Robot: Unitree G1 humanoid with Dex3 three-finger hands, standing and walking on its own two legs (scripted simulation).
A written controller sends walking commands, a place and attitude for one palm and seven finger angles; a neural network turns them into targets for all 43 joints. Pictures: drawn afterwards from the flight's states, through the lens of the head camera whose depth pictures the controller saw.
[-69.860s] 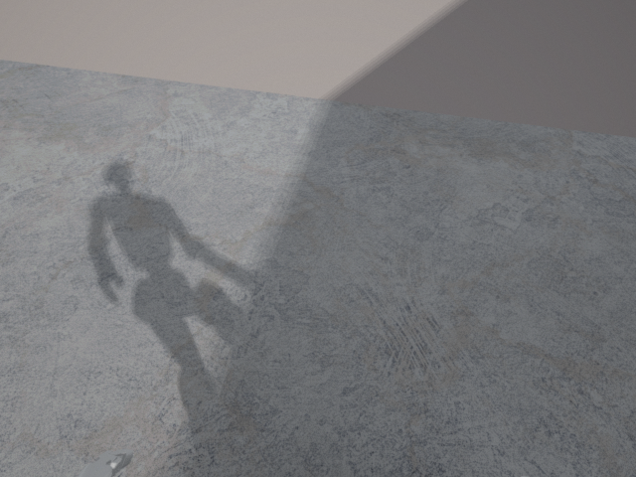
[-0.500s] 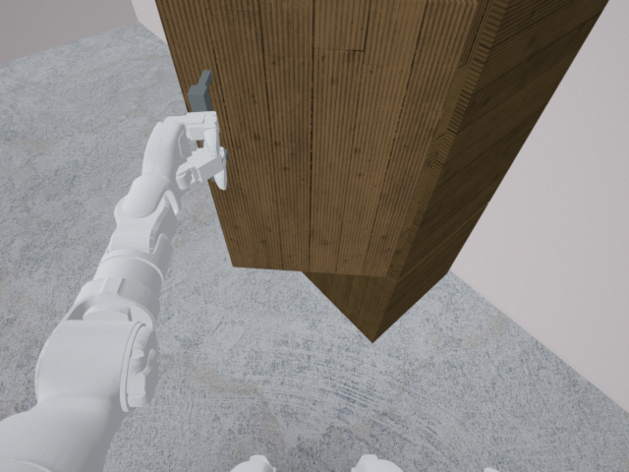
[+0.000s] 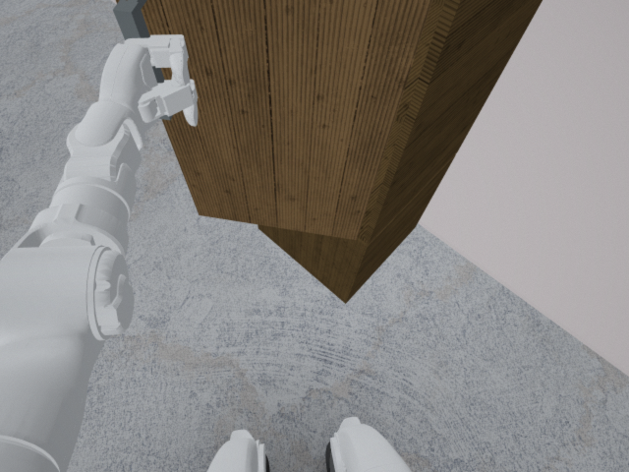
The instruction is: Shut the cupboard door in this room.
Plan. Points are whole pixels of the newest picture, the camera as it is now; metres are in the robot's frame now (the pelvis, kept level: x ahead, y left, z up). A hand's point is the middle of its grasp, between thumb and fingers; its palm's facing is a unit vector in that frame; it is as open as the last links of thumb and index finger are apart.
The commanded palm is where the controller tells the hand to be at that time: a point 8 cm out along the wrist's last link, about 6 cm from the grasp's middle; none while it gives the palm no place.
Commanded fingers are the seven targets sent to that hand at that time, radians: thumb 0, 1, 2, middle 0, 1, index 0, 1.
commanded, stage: push the door shut along its arc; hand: left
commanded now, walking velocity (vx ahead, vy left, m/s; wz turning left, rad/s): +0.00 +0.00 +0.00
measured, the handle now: (154, 57) +0.61 +0.13 +0.14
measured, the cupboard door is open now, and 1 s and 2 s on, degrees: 34 24 20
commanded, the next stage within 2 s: pull the fist back off the door in 0.78 s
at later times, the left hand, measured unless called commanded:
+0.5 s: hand (226, 58) +0.58 +0.04 +0.15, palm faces -0.37 -0.93 -0.01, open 2.9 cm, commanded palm +0.60 +0.09 +0.14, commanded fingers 0.00 0.90 0.90 -1.30 -1.50 -1.30 -1.50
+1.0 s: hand (241, 43) +0.61 +0.02 +0.15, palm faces -0.18 -0.98 +0.12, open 3.0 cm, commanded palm +0.62 +0.05 +0.14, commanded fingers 0.00 0.90 0.90 -1.30 -1.50 -1.30 -1.50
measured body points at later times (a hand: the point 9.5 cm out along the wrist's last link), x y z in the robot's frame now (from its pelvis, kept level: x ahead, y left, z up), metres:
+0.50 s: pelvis +0.01 -0.01 -0.01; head +0.16 -0.02 +0.42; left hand +0.60 +0.09 +0.15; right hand -0.04 -0.27 -0.12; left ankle +0.04 +0.11 -0.69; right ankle +0.03 -0.12 -0.69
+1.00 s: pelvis +0.01 +0.00 -0.02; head +0.17 +0.00 +0.40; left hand +0.61 +0.08 +0.15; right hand -0.06 -0.25 -0.12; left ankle +0.04 +0.11 -0.69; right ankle +0.03 -0.12 -0.69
